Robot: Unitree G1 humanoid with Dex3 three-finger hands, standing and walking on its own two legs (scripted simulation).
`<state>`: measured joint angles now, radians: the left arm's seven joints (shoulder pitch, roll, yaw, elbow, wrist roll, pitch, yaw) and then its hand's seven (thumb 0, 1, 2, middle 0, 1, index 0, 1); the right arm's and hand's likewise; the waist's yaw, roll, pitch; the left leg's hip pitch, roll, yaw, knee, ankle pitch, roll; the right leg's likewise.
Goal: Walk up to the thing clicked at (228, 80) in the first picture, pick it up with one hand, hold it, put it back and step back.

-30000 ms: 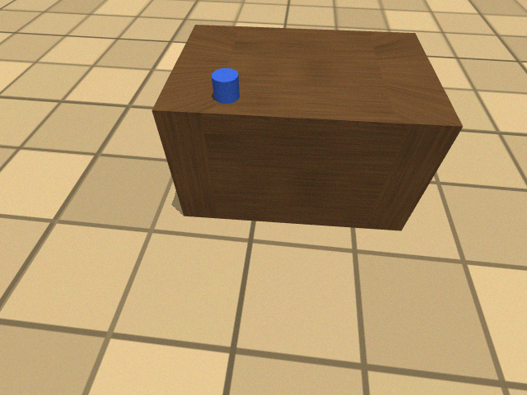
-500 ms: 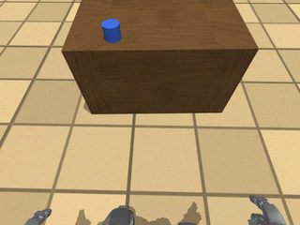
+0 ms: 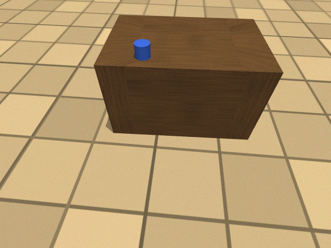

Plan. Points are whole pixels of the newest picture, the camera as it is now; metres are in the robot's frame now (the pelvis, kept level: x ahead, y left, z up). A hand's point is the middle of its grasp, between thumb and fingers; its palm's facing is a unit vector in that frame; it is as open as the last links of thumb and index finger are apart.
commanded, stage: step back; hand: left
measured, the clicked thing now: (142, 49) +1.12 +0.14 -0.12
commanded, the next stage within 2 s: stand in 0.68 s
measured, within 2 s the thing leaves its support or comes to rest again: neither
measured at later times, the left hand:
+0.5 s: hand out of the picture +0.11 +0.28 -0.15, palm faces +0.01 -0.94 -0.35, open 7.4 cm
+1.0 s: hand out of the picture +0.14 +0.26 -0.14, palm faces -0.03 -0.94 -0.33, open 7.4 cm
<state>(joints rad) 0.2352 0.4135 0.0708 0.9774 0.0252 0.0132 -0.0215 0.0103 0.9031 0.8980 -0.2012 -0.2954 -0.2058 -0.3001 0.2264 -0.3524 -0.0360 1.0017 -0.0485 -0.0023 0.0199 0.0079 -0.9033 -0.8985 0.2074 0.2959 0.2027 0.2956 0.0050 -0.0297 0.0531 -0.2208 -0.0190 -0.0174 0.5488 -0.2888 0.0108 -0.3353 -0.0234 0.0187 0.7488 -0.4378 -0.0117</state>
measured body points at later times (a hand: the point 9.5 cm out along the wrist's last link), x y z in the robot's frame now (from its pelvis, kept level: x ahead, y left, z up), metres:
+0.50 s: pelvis +0.04 +0.02 +0.00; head +0.05 +0.02 +0.45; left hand +0.11 +0.33 -0.12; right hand +0.13 -0.28 -0.12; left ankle +0.04 +0.13 -0.73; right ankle +0.03 -0.12 -0.73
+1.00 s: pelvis +0.03 +0.01 +0.02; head +0.04 +0.01 +0.47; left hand +0.14 +0.31 -0.11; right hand +0.13 -0.29 -0.11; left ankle +0.04 +0.13 -0.73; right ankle +0.03 -0.12 -0.73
